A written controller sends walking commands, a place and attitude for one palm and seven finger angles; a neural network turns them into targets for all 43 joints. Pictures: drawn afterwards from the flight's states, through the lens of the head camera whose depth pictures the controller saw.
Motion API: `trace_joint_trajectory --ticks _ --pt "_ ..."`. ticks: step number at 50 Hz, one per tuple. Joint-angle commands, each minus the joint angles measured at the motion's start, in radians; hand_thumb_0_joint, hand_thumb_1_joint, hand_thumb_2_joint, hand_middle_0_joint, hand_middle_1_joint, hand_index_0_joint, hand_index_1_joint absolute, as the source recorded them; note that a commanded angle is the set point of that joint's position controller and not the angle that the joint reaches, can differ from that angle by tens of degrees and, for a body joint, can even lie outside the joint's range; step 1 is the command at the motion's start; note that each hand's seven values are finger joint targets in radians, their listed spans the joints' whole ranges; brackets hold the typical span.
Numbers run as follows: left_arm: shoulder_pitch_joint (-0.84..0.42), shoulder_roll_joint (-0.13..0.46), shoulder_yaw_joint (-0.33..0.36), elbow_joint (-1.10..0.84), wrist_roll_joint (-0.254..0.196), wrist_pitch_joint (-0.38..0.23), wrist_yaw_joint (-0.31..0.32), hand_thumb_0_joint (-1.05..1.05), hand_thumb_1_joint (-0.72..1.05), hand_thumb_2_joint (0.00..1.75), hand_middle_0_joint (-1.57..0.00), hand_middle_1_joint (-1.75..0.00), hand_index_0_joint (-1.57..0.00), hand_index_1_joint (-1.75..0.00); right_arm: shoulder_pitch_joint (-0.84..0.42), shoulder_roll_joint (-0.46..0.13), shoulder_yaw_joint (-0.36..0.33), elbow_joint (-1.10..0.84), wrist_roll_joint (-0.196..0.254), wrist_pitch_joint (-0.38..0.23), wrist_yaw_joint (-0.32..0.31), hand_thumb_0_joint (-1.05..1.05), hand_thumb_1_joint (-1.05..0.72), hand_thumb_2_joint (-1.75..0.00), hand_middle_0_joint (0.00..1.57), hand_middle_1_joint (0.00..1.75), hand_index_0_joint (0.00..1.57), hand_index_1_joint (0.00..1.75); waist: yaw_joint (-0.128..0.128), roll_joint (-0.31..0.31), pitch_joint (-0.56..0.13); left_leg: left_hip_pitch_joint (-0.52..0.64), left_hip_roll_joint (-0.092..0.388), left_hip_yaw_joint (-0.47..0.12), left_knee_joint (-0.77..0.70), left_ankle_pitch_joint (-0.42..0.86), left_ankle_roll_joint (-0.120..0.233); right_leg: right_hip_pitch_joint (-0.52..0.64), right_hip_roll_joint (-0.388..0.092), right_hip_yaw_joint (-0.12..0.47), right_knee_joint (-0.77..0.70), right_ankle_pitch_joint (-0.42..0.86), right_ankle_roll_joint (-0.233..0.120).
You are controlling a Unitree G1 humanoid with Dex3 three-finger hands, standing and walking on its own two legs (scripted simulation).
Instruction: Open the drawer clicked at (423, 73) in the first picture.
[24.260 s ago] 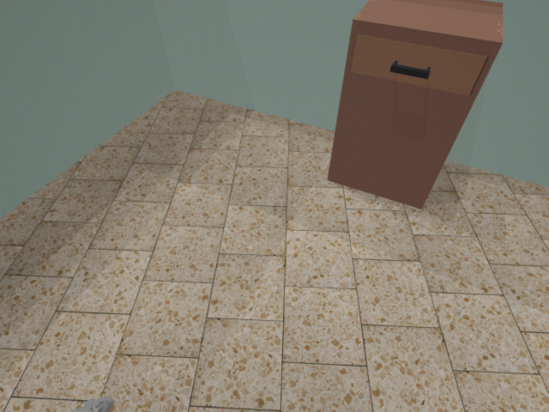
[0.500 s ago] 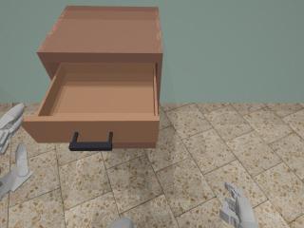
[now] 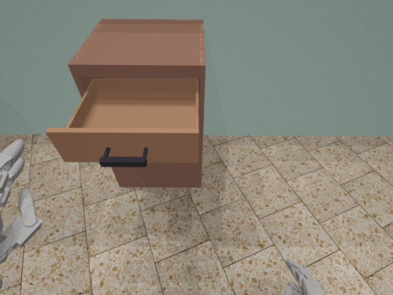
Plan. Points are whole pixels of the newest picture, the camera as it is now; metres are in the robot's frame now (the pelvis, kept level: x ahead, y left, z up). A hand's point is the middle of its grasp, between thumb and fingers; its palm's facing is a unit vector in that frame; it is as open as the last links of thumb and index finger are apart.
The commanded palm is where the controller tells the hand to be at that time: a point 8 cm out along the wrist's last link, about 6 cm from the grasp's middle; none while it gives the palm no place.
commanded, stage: stop stepping back and stand still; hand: left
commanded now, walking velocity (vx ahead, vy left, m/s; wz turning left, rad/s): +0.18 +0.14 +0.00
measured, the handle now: (125, 156) +0.51 +0.25 -0.08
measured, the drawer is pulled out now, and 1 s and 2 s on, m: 0.30 0.30 0.30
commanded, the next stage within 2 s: let the arm hang, fingers relaxed in 0.38 s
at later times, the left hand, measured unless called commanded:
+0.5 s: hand (19, 245) +0.16 +0.26 +0.14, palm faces +0.37 -0.82 -0.43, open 7.4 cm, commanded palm none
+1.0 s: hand out of the picture -0.08 +0.21 -0.17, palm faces +0.09 -0.97 -0.22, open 7.2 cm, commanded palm none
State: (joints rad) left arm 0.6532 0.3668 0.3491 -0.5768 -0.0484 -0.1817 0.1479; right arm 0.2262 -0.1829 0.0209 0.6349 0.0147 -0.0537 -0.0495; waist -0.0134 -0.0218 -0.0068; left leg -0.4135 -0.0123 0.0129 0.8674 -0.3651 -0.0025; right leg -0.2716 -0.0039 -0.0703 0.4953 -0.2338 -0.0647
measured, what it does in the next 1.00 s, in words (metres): steps on the spot: left foot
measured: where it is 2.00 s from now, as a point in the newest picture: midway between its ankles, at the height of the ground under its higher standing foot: outside the picture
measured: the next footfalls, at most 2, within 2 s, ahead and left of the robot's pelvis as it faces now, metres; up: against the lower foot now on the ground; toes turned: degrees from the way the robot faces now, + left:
left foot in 0.12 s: +0.01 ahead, +0.13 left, +0.00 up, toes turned +3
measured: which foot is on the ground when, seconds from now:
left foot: up 0.00-0.10, down 0.12-1.00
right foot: down 0.00-1.00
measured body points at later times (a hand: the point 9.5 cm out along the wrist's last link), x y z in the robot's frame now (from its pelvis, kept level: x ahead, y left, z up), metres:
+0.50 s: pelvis -0.02 +0.02 +0.00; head -0.02 +0.02 +0.45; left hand +0.14 +0.30 +0.16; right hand +0.15 -0.21 -0.09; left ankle -0.03 +0.12 -0.74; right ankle +0.02 -0.08 -0.74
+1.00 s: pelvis -0.03 +0.02 +0.00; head -0.01 +0.03 +0.45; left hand -0.08 +0.26 -0.16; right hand -0.03 -0.22 -0.15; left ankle -0.03 +0.12 -0.74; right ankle +0.00 -0.09 -0.74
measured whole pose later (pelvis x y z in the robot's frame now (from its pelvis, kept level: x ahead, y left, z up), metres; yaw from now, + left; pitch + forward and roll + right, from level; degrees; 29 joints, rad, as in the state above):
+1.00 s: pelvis -0.03 +0.02 +0.00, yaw +4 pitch -3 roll -1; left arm 0.32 0.20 0.02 1.11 0.01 0.03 0.02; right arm 0.32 -0.17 -0.01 1.07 -0.01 0.02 -0.04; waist 0.01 -0.01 0.09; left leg -0.17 -0.02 -0.01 0.44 -0.23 0.03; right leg -0.18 0.02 0.00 0.40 -0.18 -0.01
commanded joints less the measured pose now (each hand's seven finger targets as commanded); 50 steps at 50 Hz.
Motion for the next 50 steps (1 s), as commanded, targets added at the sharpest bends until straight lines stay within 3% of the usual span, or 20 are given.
trace_joint_trajectory --ticks 1,4,6,9,12,15,17,19,23,24,25,26,27,29,30,31,33,36,40,50 --pt "-0.031 0.157 0.097 -0.158 0.022 -0.061 0.028 0.00 0.90 0.90 -0.20 -0.30 -0.20 -0.30 -0.135 -0.123 -0.052 -0.174 -0.006 -0.079 -0.025 0.00 -0.90 -0.90 0.20 0.30 0.20 0.30 -0.009 -0.132 -0.021 0.100 0.012 0.041 -0.244 -0.044 0.042 -0.060 -0.254 0.248 -0.311 -0.318 -0.042" --pt "-0.001 0.166 0.099 -0.211 0.022 -0.079 0.039 0.00 0.90 0.90 -0.20 -0.30 -0.20 -0.30 -0.095 -0.131 -0.056 -0.180 -0.009 -0.107 -0.029 0.00 -0.90 -0.90 0.20 0.30 0.20 0.30 -0.007 -0.015 -0.030 0.191 0.040 0.026 -0.557 0.003 0.073 0.047 -0.176 0.202 -0.209 -0.231 0.005" --pt "-0.008 0.180 0.110 -0.260 0.017 -0.100 0.035 0.00 0.90 0.90 -0.20 -0.30 -0.20 -0.30 -0.096 -0.173 -0.079 -0.200 -0.010 -0.117 -0.022 0.00 -0.90 -0.90 0.20 0.30 0.20 0.30 0.002 0.125 -0.043 0.174 0.138 -0.099 -0.573 0.085 0.106 0.090 -0.076 0.130 -0.065 -0.088 0.054" --pt "0.002 0.181 0.135 -0.232 0.024 -0.095 0.039 0.00 0.90 0.90 -0.20 -0.30 -0.20 -0.30 -0.097 -0.147 -0.066 -0.198 -0.003 -0.110 -0.021 0.00 -0.90 -0.90 0.20 0.30 0.20 0.30 -0.006 0.190 0.004 0.004 0.153 -0.147 -0.628 -0.228 0.104 0.098 -0.039 0.085 -0.026 -0.217 0.053" --pt "-0.014 0.175 0.128 -0.188 0.015 -0.101 0.036 0.00 0.90 0.90 -0.20 -0.30 -0.20 -0.30 -0.097 -0.156 -0.074 -0.191 -0.002 -0.121 -0.024 0.00 -0.90 -0.90 0.20 0.30 0.20 0.30 -0.009 0.036 0.023 -0.002 0.105 -0.095 -0.506 -0.057 0.080 0.106 -0.065 0.148 -0.097 -0.136 0.042" --pt "-0.010 0.158 0.112 -0.136 0.013 -0.111 0.031 0.00 0.90 0.90 -0.20 -0.30 -0.20 -0.30 -0.070 -0.145 -0.076 -0.177 0.000 -0.119 -0.019 0.00 -0.90 -0.90 0.20 0.30 0.20 0.30 -0.016 -0.040 0.022 0.029 0.039 -0.028 -0.365 -0.074 0.057 0.046 -0.165 0.308 -0.249 -0.325 0.006" --pt "-0.028 0.152 0.104 -0.128 0.011 -0.106 0.030 0.00 0.90 0.90 -0.20 -0.30 -0.20 -0.30 -0.071 -0.144 -0.077 -0.174 0.002 -0.109 -0.012 0.00 -0.90 -0.90 0.20 0.30 0.20 0.30 -0.020 -0.107 0.022 0.056 0.025 -0.007 -0.276 -0.014 0.044 0.025 -0.230 0.364 -0.299 -0.312 -0.025" --pt "-0.033 0.148 0.097 -0.130 0.014 -0.102 0.031 0.00 0.90 0.90 -0.20 -0.30 -0.20 -0.30 -0.068 -0.135 -0.066 -0.165 -0.002 -0.103 -0.008 0.00 -0.90 -0.90 0.20 0.30 0.20 0.30 -0.020 -0.091 -0.007 0.125 0.034 -0.013 -0.369 0.042 0.048 0.047 -0.204 0.263 -0.242 -0.177 -0.021" --pt "-0.065 0.159 0.092 -0.224 0.021 -0.100 0.033 0.00 0.90 0.90 -0.20 -0.30 -0.20 -0.30 -0.108 -0.141 -0.051 -0.182 -0.011 -0.103 -0.017 0.00 -0.90 -0.90 0.20 0.30 0.20 0.30 -0.004 0.141 0.026 0.138 0.129 -0.140 -0.584 0.120 0.068 0.062 -0.046 0.107 -0.084 -0.043 0.047" --pt "-0.201 -0.028 -0.257 0.646 0.118 0.087 -0.104 0.00 0.90 0.90 -0.20 -0.30 -0.20 -0.30 -0.093 -0.274 -0.107 0.108 -0.026 -0.125 0.077 0.00 -0.90 -0.90 0.20 0.30 0.20 0.30 -0.050 0.174 0.100 0.048 0.155 -0.191 -0.453 0.337 0.081 -0.100 -0.053 0.016 0.166 0.103 0.048" --pt "-0.187 -0.063 -0.230 0.674 0.093 0.161 -0.124 0.00 0.90 0.90 -0.20 -0.30 -0.20 -0.30 -0.011 -0.190 -0.091 0.089 -0.022 -0.061 0.067 0.00 -0.90 -0.90 0.20 0.30 0.20 0.30 -0.029 0.150 0.002 0.119 0.176 -0.165 -0.453 0.509 0.095 -0.080 -0.043 0.051 0.179 -0.018 0.049" --pt "-0.213 -0.096 -0.253 0.704 0.084 0.180 -0.125 0.00 0.90 0.90 -0.20 -0.30 -0.20 -0.30 -0.013 -0.170 -0.078 0.075 -0.032 -0.042 0.057 0.00 -0.90 -0.90 0.20 0.30 0.20 0.30 -0.019 0.094 -0.026 0.102 0.213 -0.215 -0.453 0.506 0.124 -0.086 -0.025 0.058 0.225 -0.145 0.049" --pt "-0.257 -0.098 -0.261 0.748 0.084 0.181 -0.125 0.00 0.90 0.90 -0.20 -0.30 -0.20 -0.30 0.000 -0.160 -0.070 0.071 -0.041 -0.035 0.051 0.00 -0.90 -0.90 0.20 0.30 0.20 0.30 -0.016 -0.017 -0.050 0.159 0.225 -0.255 -0.439 0.624 0.142 -0.105 -0.014 0.076 0.247 -0.144 0.048" --pt "-0.272 -0.080 -0.262 0.867 0.086 0.177 -0.127 0.00 0.90 0.90 -0.20 -0.30 -0.20 -0.30 -0.019 -0.176 -0.062 0.079 -0.041 -0.017 0.039 0.00 -0.90 -0.90 0.20 0.30 0.20 0.30 0.021 -0.105 -0.103 0.195 0.182 -0.199 -0.362 0.762 0.130 0.016 -0.029 0.091 0.125 0.059 0.046" --pt "-0.272 -0.053 -0.260 0.947 0.086 0.178 -0.127 0.00 0.90 0.90 -0.20 -0.30 -0.20 -0.30 -0.033 -0.173 -0.063 0.091 -0.035 -0.006 0.037 0.00 -0.90 -0.90 0.20 0.30 0.20 0.30 0.031 -0.107 -0.101 0.167 0.121 -0.137 -0.339 0.640 0.089 0.100 -0.059 0.128 0.050 0.263 0.040" --pt "-0.297 -0.023 -0.261 1.024 0.084 0.183 -0.126 0.00 0.90 0.90 -0.20 -0.30 -0.20 -0.30 -0.018 -0.160 -0.061 0.106 -0.029 0.005 0.038 0.00 -0.90 -0.90 0.20 0.30 0.20 0.30 0.020 -0.087 -0.067 0.140 0.067 -0.102 -0.350 0.453 0.055 0.126 -0.095 0.170 0.013 0.342 0.020" --pt "-0.348 -0.018 -0.274 1.166 0.076 0.186 -0.123 0.00 0.90 0.90 -0.20 -0.30 -0.20 -0.30 -0.015 -0.130 -0.058 0.147 -0.031 0.030 0.032 0.00 -0.90 -0.90 0.20 0.30 0.20 0.30 0.014 -0.101 -0.052 0.171 0.033 -0.062 -0.349 0.334 0.036 0.122 -0.118 0.204 -0.018 0.431 -0.004" --pt "-0.390 -0.023 -0.294 1.327 0.065 0.186 -0.123 0.00 0.90 0.90 -0.20 -0.30 -0.20 -0.30 -0.007 -0.113 -0.044 0.221 -0.027 0.039 0.026 0.00 -0.90 -0.90 0.20 0.30 0.20 0.30 0.010 0.053 -0.010 0.205 0.060 -0.083 -0.439 0.302 0.036 0.105 -0.085 0.186 -0.062 0.261 0.015" --pt "-0.357 -0.066 -0.292 1.475 0.064 0.188 -0.124 0.00 0.90 0.90 -0.20 -0.30 -0.20 -0.30 0.025 -0.091 -0.039 0.293 -0.030 0.043 0.015 0.00 -0.90 -0.90 0.20 0.30 0.20 0.30 0.020 0.179 0.009 0.200 0.089 -0.111 -0.505 0.230 0.051 0.126 -0.054 0.161 -0.120 0.102 0.018" --pt "-0.321 -0.088 -0.322 1.657 0.060 0.185 -0.121 0.00 0.90 0.90 -0.20 -0.30 -0.20 -0.30 0.140 -0.075 -0.038 0.415 -0.022 0.047 0.006 0.00 -0.90 -0.90 0.20 0.30 0.20 0.30 0.014 0.046 0.062 0.216 0.104 -0.121 -0.550 0.173 0.054 0.103 -0.065 0.150 -0.169 0.055 0.017"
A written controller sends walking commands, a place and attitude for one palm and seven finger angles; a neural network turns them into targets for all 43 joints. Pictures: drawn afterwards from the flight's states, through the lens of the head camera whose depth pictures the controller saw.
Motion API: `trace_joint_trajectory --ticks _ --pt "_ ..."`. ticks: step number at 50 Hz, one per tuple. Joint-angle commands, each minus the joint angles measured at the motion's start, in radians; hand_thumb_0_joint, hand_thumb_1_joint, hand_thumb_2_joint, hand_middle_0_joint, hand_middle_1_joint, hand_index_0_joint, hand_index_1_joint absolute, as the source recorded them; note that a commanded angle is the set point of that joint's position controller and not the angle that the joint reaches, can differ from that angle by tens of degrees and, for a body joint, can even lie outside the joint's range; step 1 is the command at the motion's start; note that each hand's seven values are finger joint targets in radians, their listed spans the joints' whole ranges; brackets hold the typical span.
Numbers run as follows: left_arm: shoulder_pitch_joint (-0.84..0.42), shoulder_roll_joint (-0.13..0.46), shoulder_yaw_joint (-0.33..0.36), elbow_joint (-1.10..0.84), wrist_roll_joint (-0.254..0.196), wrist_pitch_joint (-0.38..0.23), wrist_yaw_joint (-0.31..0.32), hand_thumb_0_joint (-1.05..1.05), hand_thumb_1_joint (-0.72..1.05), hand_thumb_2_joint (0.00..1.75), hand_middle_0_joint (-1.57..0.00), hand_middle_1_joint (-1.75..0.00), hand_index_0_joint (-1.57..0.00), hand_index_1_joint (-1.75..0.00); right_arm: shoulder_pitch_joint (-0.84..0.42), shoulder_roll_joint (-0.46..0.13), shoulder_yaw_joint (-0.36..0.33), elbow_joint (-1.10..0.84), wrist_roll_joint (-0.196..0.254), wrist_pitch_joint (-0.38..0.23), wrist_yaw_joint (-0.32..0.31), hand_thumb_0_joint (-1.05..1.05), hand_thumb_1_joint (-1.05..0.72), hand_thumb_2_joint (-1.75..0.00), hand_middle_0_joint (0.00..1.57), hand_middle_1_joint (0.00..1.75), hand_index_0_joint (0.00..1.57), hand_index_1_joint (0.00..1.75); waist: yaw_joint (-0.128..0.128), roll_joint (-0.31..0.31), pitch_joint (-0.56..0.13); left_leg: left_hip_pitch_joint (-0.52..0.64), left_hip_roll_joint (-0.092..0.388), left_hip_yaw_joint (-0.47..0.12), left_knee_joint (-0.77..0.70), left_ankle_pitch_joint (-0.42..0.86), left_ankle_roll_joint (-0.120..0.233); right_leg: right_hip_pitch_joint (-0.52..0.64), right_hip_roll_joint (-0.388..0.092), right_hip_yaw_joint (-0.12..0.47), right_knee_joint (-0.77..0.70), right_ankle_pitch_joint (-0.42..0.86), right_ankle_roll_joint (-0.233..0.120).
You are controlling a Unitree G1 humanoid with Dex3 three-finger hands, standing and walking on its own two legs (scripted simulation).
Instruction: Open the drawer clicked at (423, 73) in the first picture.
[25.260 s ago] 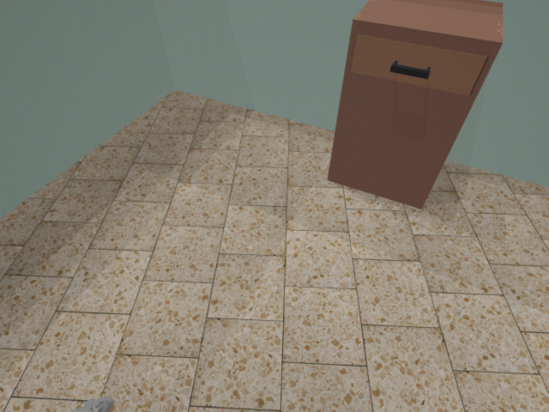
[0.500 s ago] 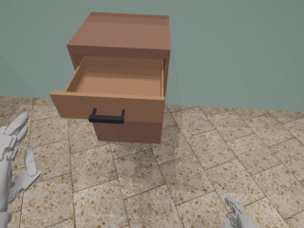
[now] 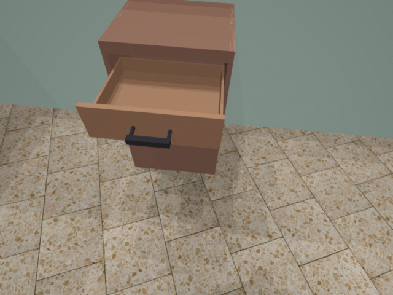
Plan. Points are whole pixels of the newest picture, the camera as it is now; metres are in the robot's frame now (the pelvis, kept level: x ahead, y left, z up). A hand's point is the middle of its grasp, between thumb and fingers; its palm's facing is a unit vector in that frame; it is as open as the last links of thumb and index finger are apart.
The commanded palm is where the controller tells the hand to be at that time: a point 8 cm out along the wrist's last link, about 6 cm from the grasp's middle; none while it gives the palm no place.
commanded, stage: let the arm hang, fingers relaxed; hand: left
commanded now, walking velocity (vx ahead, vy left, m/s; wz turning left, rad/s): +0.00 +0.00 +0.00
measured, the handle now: (149, 136) +0.56 +0.19 -0.09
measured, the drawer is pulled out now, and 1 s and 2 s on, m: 0.30 0.30 0.30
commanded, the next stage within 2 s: look to check the result in 0.58 s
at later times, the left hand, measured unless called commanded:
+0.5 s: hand out of the picture -0.01 +0.15 -0.18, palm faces +0.03 -0.98 -0.17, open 7.3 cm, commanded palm none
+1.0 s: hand out of the picture -0.02 +0.15 -0.18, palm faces +0.04 -0.98 -0.18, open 7.4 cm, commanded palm none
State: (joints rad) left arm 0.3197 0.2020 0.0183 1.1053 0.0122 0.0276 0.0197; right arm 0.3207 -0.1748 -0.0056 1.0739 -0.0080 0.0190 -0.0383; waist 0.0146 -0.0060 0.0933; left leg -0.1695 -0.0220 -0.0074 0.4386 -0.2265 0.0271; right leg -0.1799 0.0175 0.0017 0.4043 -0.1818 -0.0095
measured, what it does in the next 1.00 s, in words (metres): stands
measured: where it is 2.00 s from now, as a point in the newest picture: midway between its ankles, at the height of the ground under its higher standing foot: outside the picture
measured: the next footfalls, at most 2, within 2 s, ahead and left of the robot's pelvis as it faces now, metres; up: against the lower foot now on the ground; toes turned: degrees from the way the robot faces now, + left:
none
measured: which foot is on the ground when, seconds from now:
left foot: down 0.00-1.00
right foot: down 0.00-1.00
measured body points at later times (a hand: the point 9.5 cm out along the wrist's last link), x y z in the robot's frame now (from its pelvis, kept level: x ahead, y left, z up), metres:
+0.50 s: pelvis -0.01 -0.01 +0.00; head -0.01 -0.01 +0.45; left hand -0.01 +0.20 -0.16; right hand -0.04 -0.21 -0.17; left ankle +0.01 +0.10 -0.74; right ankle +0.03 -0.12 -0.74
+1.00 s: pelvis -0.01 -0.02 +0.00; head +0.02 -0.02 +0.45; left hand -0.02 +0.20 -0.16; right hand -0.03 -0.22 -0.16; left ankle +0.01 +0.10 -0.74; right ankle +0.03 -0.12 -0.74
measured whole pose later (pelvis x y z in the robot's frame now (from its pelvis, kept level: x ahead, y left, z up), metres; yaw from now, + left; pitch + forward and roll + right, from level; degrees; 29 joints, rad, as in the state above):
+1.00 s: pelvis -0.01 -0.02 +0.00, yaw +0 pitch -2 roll +0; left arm 0.28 0.13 0.02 1.13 0.01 0.00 0.03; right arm 0.32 -0.11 -0.02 1.11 -0.01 0.01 -0.04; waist 0.00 0.01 0.08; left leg -0.18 0.00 -0.01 0.43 -0.22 0.00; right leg -0.20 0.04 0.00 0.42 -0.18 -0.04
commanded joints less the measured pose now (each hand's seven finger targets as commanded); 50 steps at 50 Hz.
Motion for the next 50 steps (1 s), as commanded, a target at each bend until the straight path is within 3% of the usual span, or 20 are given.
trace_joint_trajectory --ticks 1,9,12,24,31,50 --pt "0.017 0.075 0.006 -0.014 -0.002 -0.024 0.008 0.00 0.90 0.90 -0.20 -0.30 -0.20 -0.30 0.049 -0.080 -0.010 -0.015 0.001 -0.024 -0.005 0.00 -0.90 -0.90 0.20 0.30 0.20 0.30 -0.015 0.016 -0.023 -0.031 0.111 -0.100 -0.122 0.019 0.024 0.002 -0.087 0.081 -0.084 -0.012 -0.040" --pt "0.039 0.059 0.006 0.009 0.001 -0.022 0.014 0.00 0.90 0.90 -0.20 -0.30 -0.20 -0.30 0.089 -0.060 -0.014 0.020 -0.003 -0.020 -0.003 0.00 -0.90 -0.90 0.20 0.30 0.20 0.30 -0.015 0.013 0.041 -0.084 0.112 -0.114 -0.160 -0.125 0.027 -0.048 -0.073 0.088 -0.083 -0.104 -0.037" --pt "0.050 0.050 0.009 0.006 0.003 -0.024 0.016 0.00 0.90 0.90 -0.20 -0.30 -0.20 -0.30 0.090 -0.049 -0.017 0.019 -0.002 -0.021 -0.003 0.00 -0.90 -0.90 0.20 0.30 0.20 0.30 -0.011 -0.008 0.040 -0.083 0.109 -0.107 -0.150 -0.117 0.027 -0.060 -0.074 0.085 -0.080 -0.107 -0.039" --pt "0.033 0.028 0.021 -0.011 0.003 -0.029 0.017 0.00 0.90 0.90 -0.20 -0.30 -0.20 -0.30 0.112 -0.005 -0.019 0.022 -0.007 -0.022 -0.004 0.00 -0.90 -0.90 0.20 0.30 0.20 0.30 -0.019 0.022 0.043 -0.092 0.095 -0.087 -0.118 -0.077 0.021 -0.076 -0.078 0.098 -0.088 -0.112 -0.045" --pt "0.036 0.026 0.022 -0.011 0.000 -0.031 0.015 0.00 0.90 0.90 -0.20 -0.30 -0.20 -0.30 0.111 -0.010 -0.022 0.016 -0.006 -0.022 -0.006 0.00 -0.90 -0.90 0.20 0.30 0.20 0.30 -0.021 0.011 0.013 -0.065 0.091 -0.074 -0.100 -0.042 0.018 -0.069 -0.083 0.107 -0.096 -0.109 -0.047" --pt "0.030 0.029 0.021 -0.004 -0.002 -0.035 0.017 0.00 0.90 0.90 -0.20 -0.30 -0.20 -0.30 0.090 -0.016 -0.024 0.026 -0.004 -0.022 -0.007 0.00 -0.90 -0.90 0.20 0.30 0.20 0.30 -0.020 0.004 0.017 -0.041 0.092 -0.065 -0.094 -0.004 0.009 -0.063 -0.084 0.112 -0.111 -0.097 -0.047"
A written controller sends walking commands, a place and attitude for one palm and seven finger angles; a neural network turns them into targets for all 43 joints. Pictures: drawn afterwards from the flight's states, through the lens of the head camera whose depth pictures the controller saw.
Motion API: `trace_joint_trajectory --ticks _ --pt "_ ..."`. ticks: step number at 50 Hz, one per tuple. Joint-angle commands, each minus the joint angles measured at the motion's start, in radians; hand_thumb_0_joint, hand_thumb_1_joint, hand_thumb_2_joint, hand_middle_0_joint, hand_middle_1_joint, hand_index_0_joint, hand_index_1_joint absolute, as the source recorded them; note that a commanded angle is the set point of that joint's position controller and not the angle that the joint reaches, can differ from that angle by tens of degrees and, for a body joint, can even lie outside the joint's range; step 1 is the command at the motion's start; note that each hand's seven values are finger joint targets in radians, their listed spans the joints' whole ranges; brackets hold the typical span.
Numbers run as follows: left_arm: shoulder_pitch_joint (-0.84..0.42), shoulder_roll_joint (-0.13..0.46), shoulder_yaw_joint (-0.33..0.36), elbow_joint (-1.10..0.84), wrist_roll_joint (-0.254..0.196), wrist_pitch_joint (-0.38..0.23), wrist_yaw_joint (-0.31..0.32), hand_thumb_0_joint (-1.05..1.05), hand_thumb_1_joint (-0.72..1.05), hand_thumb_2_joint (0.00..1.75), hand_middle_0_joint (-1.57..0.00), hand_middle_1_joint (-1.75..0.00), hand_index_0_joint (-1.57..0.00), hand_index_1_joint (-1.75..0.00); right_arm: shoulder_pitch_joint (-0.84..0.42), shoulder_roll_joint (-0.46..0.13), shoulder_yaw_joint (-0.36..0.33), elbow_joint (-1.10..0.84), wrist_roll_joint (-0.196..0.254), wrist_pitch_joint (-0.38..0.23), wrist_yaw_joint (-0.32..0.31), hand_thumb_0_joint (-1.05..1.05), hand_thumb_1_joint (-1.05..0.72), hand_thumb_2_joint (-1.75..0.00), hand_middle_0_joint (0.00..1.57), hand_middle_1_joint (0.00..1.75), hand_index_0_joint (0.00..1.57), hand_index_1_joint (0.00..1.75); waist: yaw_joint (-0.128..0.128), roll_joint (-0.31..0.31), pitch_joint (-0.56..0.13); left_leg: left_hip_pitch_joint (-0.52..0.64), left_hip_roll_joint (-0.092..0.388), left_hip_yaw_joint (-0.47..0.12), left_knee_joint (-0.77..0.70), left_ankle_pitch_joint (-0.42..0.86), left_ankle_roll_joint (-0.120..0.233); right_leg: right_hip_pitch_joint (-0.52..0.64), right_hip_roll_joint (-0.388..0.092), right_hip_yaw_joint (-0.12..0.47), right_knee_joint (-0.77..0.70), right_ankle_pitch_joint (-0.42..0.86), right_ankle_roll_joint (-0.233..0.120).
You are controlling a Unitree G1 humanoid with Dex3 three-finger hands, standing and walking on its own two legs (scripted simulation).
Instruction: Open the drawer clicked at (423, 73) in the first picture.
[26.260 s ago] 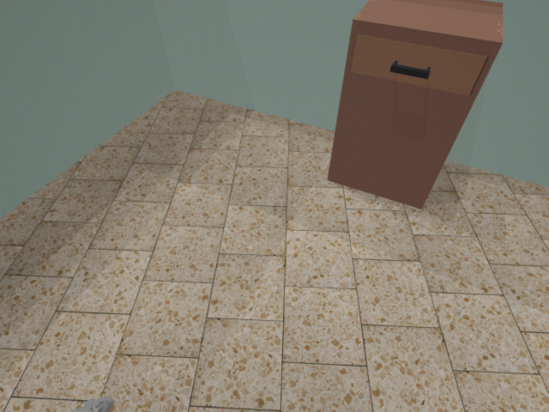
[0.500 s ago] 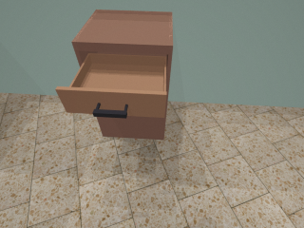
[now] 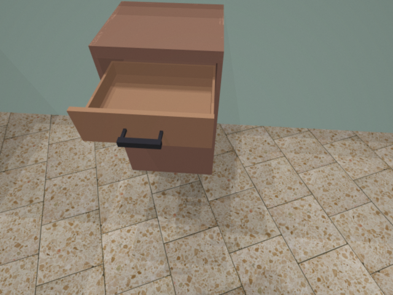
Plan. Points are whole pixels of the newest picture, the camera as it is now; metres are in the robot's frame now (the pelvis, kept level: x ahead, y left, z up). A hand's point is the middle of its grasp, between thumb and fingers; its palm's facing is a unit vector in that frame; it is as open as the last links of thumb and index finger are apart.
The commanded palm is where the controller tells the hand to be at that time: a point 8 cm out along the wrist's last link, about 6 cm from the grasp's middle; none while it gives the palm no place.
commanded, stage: look to check the result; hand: left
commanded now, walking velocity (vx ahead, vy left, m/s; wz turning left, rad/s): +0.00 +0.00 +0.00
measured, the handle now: (141, 138) +0.56 +0.21 -0.09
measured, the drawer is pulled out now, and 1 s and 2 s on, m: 0.30 0.30 0.30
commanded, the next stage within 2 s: stand and wait in 0.16 s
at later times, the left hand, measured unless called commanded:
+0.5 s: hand out of the picture +0.02 +0.17 -0.17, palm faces +0.04 -0.98 -0.19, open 7.4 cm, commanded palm none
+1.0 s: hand out of the picture +0.02 +0.16 -0.17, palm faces +0.04 -0.98 -0.18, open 7.4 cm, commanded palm none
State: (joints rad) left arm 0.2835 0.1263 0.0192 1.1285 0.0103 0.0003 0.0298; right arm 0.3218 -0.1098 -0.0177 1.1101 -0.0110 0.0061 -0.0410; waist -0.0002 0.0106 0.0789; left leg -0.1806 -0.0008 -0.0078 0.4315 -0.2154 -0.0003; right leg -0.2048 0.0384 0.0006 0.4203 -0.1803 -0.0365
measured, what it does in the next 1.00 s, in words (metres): stands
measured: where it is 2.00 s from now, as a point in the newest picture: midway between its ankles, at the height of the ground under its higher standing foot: outside the picture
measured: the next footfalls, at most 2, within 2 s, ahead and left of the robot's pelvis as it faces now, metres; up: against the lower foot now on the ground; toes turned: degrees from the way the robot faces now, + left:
none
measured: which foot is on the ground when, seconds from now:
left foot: down 0.00-1.00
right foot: down 0.00-1.00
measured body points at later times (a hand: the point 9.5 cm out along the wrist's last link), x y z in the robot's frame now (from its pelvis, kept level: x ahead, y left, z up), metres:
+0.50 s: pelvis +0.02 +0.00 +0.00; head +0.04 +0.00 +0.45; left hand +0.02 +0.22 -0.16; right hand +0.01 -0.21 -0.16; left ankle +0.01 +0.12 -0.74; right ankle +0.03 -0.10 -0.74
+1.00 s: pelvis +0.02 +0.00 +0.00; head +0.05 +0.00 +0.45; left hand +0.02 +0.22 -0.16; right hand +0.01 -0.21 -0.16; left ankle +0.01 +0.12 -0.74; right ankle +0.03 -0.10 -0.74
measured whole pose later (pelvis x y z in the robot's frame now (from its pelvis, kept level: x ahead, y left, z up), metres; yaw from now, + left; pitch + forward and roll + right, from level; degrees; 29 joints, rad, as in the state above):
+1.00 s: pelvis +0.02 +0.00 +0.00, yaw +0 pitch -2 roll +0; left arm 0.26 0.14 0.02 1.13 0.01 -0.01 0.03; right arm 0.29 -0.12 -0.02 1.13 -0.01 0.00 -0.05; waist 0.00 0.01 0.08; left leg -0.13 0.01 -0.01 0.40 -0.24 -0.01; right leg -0.15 0.05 0.00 0.39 -0.20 -0.04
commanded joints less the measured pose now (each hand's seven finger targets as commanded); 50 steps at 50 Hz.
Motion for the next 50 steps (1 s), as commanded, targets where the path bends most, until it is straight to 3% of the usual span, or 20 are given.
trace_joint_trajectory --ticks 1,13,17,21,37,50 --pt "0.063 0.107 0.022 -0.029 0.000 -0.008 0.008 0.00 0.90 0.90 -0.20 -0.30 -0.20 -0.30 0.088 -0.080 -0.012 -0.011 -0.001 -0.009 -0.005 0.00 -0.90 -0.90 0.20 0.30 0.20 0.30 -0.007 -0.012 0.027 -0.026 0.071 -0.064 -0.086 -0.007 0.036 -0.033 -0.105 0.113 -0.126 -0.092 -0.021" --pt "0.050 0.108 0.021 -0.027 0.000 -0.011 0.010 0.00 0.90 0.90 -0.20 -0.30 -0.20 -0.30 0.067 -0.085 -0.012 -0.005 0.001 -0.017 -0.008 0.00 -0.90 -0.90 0.20 0.30 0.20 0.30 -0.005 0.011 0.008 0.005 0.089 -0.068 -0.097 0.061 0.035 -0.002 -0.105 0.095 -0.104 0.014 -0.018" --pt "0.053 0.112 0.021 -0.026 0.001 -0.015 0.011 0.00 0.90 0.90 -0.20 -0.30 -0.20 -0.30 0.052 -0.091 -0.015 -0.008 0.004 -0.018 -0.009 0.00 -0.90 -0.90 0.20 0.30 0.20 0.30 -0.003 -0.015 -0.007 0.029 0.086 -0.061 -0.087 0.090 0.032 0.005 -0.108 0.098 -0.104 0.056 -0.019" --pt "0.041 0.116 0.020 -0.026 -0.001 -0.012 0.010 0.00 0.90 0.90 -0.20 -0.30 -0.20 -0.30 0.050 -0.092 -0.013 -0.003 0.002 -0.017 -0.008 0.00 -0.90 -0.90 0.20 0.30 0.20 0.30 -0.004 0.010 0.006 0.015 0.085 -0.064 -0.098 0.076 0.030 0.014 -0.108 0.098 -0.106 0.045 -0.018" --pt "0.051 0.116 0.019 -0.021 0.000 -0.016 0.010 0.00 0.90 0.90 -0.20 -0.30 -0.20 -0.30 0.044 -0.097 -0.012 -0.001 0.004 -0.018 -0.010 0.00 -0.90 -0.90 0.20 0.30 0.20 0.30 -0.003 -0.018 -0.002 0.046 0.090 -0.058 -0.100 0.102 0.031 0.014 -0.106 0.096 -0.110 0.069 -0.016" --pt "0.048 0.118 0.019 -0.021 -0.002 -0.016 0.010 0.00 0.90 0.90 -0.20 -0.30 -0.20 -0.30 0.050 -0.091 -0.011 0.006 0.002 -0.017 -0.010 0.00 -0.90 -0.90 0.20 0.30 0.20 0.30 -0.004 -0.001 0.003 0.034 0.088 -0.056 -0.099 0.102 0.028 0.031 -0.109 0.094 -0.113 0.082 -0.017"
